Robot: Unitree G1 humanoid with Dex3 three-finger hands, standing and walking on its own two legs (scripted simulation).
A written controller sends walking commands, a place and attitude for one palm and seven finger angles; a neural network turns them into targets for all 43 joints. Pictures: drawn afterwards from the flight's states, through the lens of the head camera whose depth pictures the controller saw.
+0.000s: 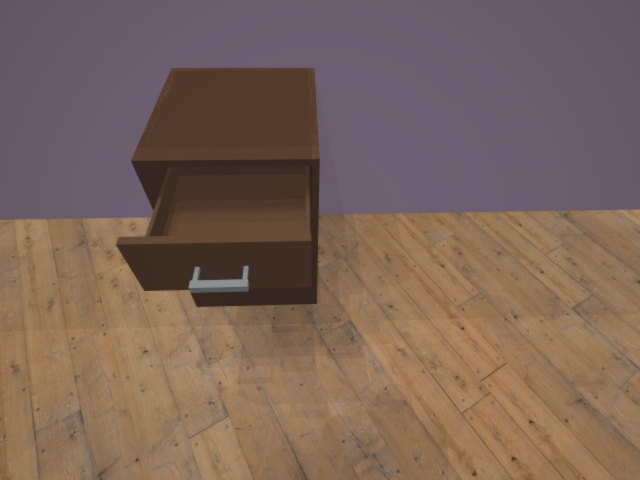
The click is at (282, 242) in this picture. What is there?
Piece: drawer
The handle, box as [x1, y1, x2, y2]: [188, 266, 248, 292]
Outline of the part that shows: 248,266 244,266 243,277 241,279 233,280 199,280 198,276 200,269 199,267 195,267 193,278 190,280 189,290 190,292 246,291 248,290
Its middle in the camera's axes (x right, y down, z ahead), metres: -0.22 +0.09 +0.82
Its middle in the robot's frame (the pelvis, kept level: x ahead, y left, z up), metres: +0.52 +0.24 -0.22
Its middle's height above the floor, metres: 0.56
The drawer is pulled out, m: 0.23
